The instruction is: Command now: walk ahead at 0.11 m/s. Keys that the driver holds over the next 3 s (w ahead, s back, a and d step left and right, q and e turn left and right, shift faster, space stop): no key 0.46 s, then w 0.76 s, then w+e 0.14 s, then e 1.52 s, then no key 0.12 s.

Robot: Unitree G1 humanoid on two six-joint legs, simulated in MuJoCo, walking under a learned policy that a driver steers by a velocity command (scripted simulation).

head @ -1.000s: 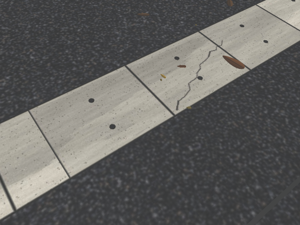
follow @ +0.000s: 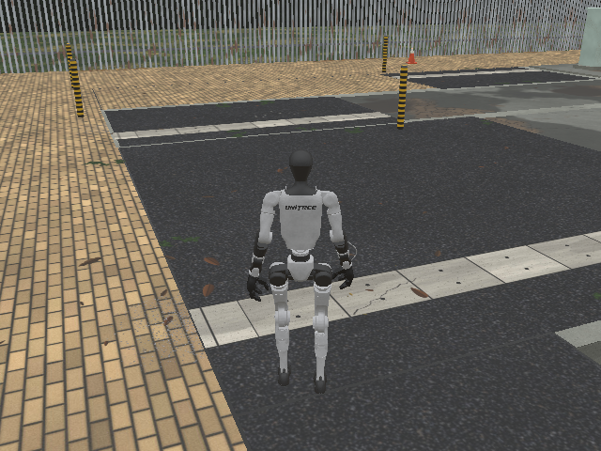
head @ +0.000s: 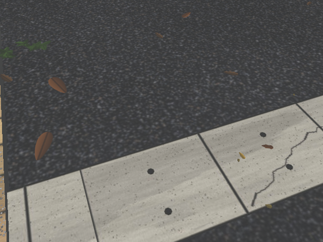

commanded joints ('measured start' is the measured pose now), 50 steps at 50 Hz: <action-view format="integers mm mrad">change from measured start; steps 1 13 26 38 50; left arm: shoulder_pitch -13 -9 -25 -26 187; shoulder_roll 97 72 67 20 58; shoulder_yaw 16 5 4 6 17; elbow -37 45 93 -10 62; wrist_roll -10 -14 -3 -1 -6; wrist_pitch -20 30 36 -55 -72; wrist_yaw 6 26 23 -31 -10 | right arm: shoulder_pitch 24 48 80 167 -135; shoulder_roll -100 -65 -65 -113 -14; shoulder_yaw -18 0 -10 -50 -26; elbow -10 79 147 118 -41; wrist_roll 10 19 12 10 -11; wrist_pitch -29 5 25 -16 -25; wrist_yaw -8 -40 -34 0 46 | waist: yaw -15 0 -9 8 14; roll -50 -6 -20 87 -101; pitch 33 20 62 142 142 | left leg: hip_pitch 120 158 107 15 -506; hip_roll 88 126 68 280 61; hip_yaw -96 -112 -98 -447 85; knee -29 -86 -116 -264 462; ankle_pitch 313 491 -105 -290 9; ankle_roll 41 23 46 196 -14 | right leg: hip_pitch -80 41 -25 -190 178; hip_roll -111 -107 -68 -19 -197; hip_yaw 105 68 58 -3 148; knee -86 -100 -108 93 -305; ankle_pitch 366 392 -71 -85 572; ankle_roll -53 -11 -50 -105 -155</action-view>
